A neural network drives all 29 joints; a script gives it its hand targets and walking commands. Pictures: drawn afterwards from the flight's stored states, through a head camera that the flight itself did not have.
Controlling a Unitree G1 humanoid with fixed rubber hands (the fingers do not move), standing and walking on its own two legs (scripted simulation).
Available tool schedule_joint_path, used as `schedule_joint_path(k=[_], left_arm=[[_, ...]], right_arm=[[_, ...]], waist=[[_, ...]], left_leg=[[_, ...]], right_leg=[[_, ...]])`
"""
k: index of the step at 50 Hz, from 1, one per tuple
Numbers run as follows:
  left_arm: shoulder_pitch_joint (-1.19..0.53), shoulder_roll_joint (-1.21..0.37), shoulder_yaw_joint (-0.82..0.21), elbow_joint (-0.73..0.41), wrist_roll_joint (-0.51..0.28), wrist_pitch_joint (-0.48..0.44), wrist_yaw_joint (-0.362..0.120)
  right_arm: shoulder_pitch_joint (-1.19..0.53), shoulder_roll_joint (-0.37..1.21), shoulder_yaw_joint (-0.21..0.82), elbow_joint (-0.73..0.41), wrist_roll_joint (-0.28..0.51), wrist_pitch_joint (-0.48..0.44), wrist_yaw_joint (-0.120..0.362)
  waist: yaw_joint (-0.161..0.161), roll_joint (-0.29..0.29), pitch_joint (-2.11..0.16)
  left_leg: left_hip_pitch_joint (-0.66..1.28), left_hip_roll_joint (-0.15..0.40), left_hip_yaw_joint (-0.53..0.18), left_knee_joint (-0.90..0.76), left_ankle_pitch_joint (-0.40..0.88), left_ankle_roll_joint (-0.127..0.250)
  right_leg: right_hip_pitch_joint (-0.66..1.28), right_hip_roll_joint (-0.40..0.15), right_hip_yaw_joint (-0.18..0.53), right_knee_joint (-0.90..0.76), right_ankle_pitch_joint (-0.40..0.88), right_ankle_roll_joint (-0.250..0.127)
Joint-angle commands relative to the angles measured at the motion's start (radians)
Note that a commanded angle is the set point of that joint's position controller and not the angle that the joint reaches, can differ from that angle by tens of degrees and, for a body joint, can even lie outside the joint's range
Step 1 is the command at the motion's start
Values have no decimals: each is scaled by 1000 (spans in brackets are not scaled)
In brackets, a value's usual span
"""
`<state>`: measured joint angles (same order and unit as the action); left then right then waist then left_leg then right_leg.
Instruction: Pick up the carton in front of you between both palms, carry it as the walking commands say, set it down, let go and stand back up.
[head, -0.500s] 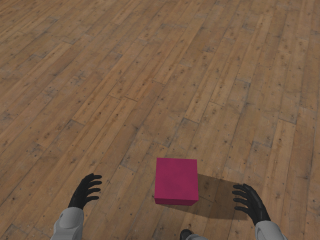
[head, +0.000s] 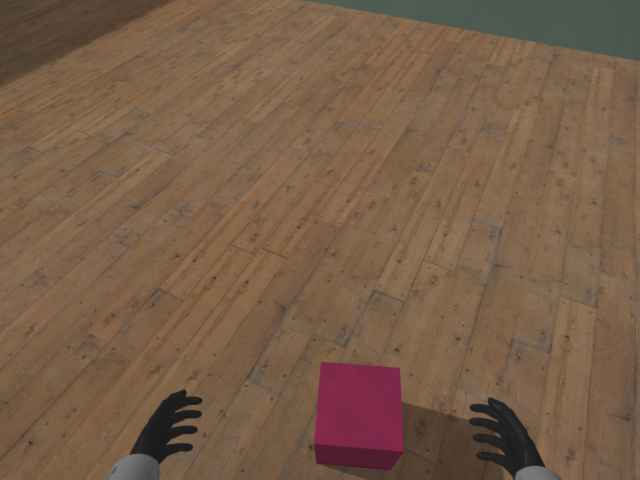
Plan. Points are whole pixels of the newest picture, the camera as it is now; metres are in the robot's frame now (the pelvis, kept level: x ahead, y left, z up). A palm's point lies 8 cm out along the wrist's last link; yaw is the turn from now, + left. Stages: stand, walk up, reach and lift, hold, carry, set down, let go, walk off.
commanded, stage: let go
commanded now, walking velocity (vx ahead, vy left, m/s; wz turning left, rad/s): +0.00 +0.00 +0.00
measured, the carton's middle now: (356, 417) +0.37 -0.06 -0.65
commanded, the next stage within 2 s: stand in 0.04 s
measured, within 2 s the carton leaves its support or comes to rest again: neither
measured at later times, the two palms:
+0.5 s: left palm out of the picture +0.12 +0.28 -0.09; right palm out of the picture +0.13 -0.29 -0.10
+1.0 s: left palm out of the picture +0.09 +0.29 -0.09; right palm out of the picture +0.09 -0.31 -0.10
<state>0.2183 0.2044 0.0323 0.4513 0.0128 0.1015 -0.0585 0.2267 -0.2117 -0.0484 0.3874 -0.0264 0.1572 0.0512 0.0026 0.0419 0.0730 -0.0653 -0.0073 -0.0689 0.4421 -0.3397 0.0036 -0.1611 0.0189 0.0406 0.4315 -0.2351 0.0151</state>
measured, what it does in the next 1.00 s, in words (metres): stands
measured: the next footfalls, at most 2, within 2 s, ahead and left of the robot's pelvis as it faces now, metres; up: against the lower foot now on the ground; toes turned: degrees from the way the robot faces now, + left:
none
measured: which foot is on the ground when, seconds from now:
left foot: down 0.00-1.00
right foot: down 0.00-1.00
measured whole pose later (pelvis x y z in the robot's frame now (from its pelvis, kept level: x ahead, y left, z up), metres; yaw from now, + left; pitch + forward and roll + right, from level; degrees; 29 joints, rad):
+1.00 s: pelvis -0.01 -0.01 +0.00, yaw +1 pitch -2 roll -1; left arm 0.13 0.33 0.04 0.94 0.02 0.00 0.01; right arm 0.20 -0.37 -0.02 0.88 -0.02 0.00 -0.03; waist 0.01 0.04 0.02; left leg -0.08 0.00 -0.07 0.42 -0.31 -0.01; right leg -0.18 0.02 0.03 0.43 -0.22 0.00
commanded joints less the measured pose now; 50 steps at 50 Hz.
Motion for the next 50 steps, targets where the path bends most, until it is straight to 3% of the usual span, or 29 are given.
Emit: schedule_joint_path(k=[1,2,5,7,8,9,10,11,14,15,17,22,23,25,27,28,29,30,31,33,34,36,37,39,40,42,47,49,50], left_arm=[[-2,100,27,-87,-4,-46,23],[-22,207,67,62,30,-55,62],[-26,203,60,116,36,-74,85],[-62,193,59,143,39,-85,82],[-94,215,66,145,37,-87,81],[-78,206,65,158,32,-90,78],[-65,223,68,177,36,-91,79],[-60,214,66,193,29,-91,78],[-83,218,53,212,28,-98,78],[-65,234,60,231,30,-100,82],[-69,247,60,242,28,-101,87],[-89,248,47,281,23,-107,84],[-95,267,53,285,23,-108,85],[-79,264,53,300,26,-111,86],[-84,267,52,319,19,-111,85],[-71,267,50,326,21,-108,86],[-81,267,48,336,20,-106,85],[-79,267,45,339,15,-109,84],[-96,272,47,342,17,-113,82],[-97,278,47,357,18,-110,82],[-96,275,45,356,19,-110,86],[-88,270,47,371,14,-111,86],[-100,271,40,373,14,-110,82],[-99,284,43,384,10,-108,82],[-111,279,45,390,15,-110,82],[-120,279,38,399,10,-109,82],[-119,282,34,427,13,-111,75],[-128,291,36,436,11,-109,74],[-118,283,33,446,7,-112,74]], right_arm=[[34,-84,-6,-83,16,18,-30],[-43,-227,-45,47,-9,-38,-63],[-36,-190,-41,87,-7,-99,-72],[-50,-196,-38,132,-15,-120,-69],[-42,-206,-44,152,-13,-124,-66],[-50,-212,-43,164,-17,-128,-67],[-53,-200,-41,166,-16,-132,-68],[-65,-223,-44,177,-18,-137,-68],[-53,-241,-43,209,-12,-139,-74],[-66,-245,-39,218,-16,-143,-72],[-35,-255,-37,239,-11,-146,-74],[-24,-274,-28,277,-7,-156,-82],[-26,-273,-25,287,-10,-156,-82],[-23,-281,-25,294,-7,-157,-83],[-34,-269,-17,307,-6,-159,-81],[-31,-282,-20,315,-7,-162,-83],[-36,-277,-19,319,-4,-162,-84],[-36,-288,-21,327,-4,-163,-82],[-13,-280,-16,339,-5,-164,-84],[-24,-298,-18,344,-7,-164,-85],[-28,-287,-16,356,-1,-162,-86],[-33,-296,-17,366,-5,-167,-84],[-34,-295,-15,376,2,-167,-85],[-23,-294,-10,387,-3,-164,-84],[-29,-291,-8,394,-2,-164,-87],[-57,-302,-10,402,-2,-169,-84],[-47,-312,-2,438,3,-172,-85],[-51,-320,-4,440,2,-170,-84],[-48,-320,-4,450,2,-169,-81]], waist=[[-37,-2,-122],[16,-5,-77],[-2,-28,-144],[1,-40,-125],[-9,-19,-125],[6,6,-93],[2,-21,-103],[13,-17,-119],[3,-31,-118],[17,-32,-109],[6,-50,-112],[-9,-12,-114],[-2,-46,-108],[2,-16,-117],[4,-45,-116],[12,-19,-102],[11,-46,-95],[13,0,-92],[2,-41,-109],[0,-14,-102],[-2,-33,-119],[11,-36,-100],[3,-4,-103],[6,-51,-119],[4,-25,-85],[6,-46,-96],[13,3,-91],[2,-30,-82],[12,-43,-72]], left_leg=[[-136,-27,53,-22,426,-37],[-202,21,26,32,369,-44],[-165,28,-11,41,241,-32],[-148,39,-18,37,244,-23],[-175,40,-13,45,248,-21],[-169,44,-19,40,254,-21],[-160,46,-31,34,260,-19],[-149,55,-38,38,277,-13],[-133,56,-49,18,280,-13],[-141,58,-47,20,274,-12],[-137,55,-49,15,268,-8],[-98,70,-57,1,294,-2],[-107,68,-63,-5,317,-5],[-110,69,-66,-13,330,-2],[-113,70,-61,-19,326,-2],[-127,71,-60,-25,324,-7],[-120,75,-60,-25,316,-5],[-121,74,-53,-23,321,-11],[-105,77,-55,-29,331,-7],[-104,83,-53,-32,381,-5],[-107,80,-55,-31,329,-6],[-95,84,-59,-48,384,0],[-91,86,-57,-43,378,-7],[-87,84,-58,-52,325,-6],[-116,76,-48,-46,318,-8],[-108,87,-66,-60,285,-2],[-109,91,-67,-86,282,-1],[-99,88,-64,-87,276,-2],[-100,94,-67,-94,286,2]], right_leg=[[151,64,-36,37,315,18],[58,-50,-7,29,320,15],[35,-61,34,34,234,-25],[2,-53,29,41,201,-31],[3,-58,37,41,178,-35],[-14,-55,38,33,169,-29],[-19,-51,37,41,155,-31],[-5,-59,42,37,163,-33],[-14,-55,40,37,182,-35],[0,-60,47,35,186,-37],[12,-64,57,28,212,-39],[4,-74,66,5,206,-39],[13,-65,60,12,222,-40],[43,-75,74,12,222,-44],[57,-76,74,10,239,-44],[59,-77,72,3,244,-44],[45,-83,71,5,251,-50],[41,-82,77,-2,265,-49],[57,-88,77,3,275,-49],[57,-87,72,7,307,-53],[74,-87,75,-10,276,-50],[67,-85,67,4,302,-53],[57,-89,75,-3,300,-51],[78,-89,80,-19,277,-52],[83,-97,98,-31,268,-57],[63,-88,80,-40,239,-55],[80,-94,92,-43,238,-52],[71,-80,85,-53,218,-44],[68,-85,85,-54,213,-44]])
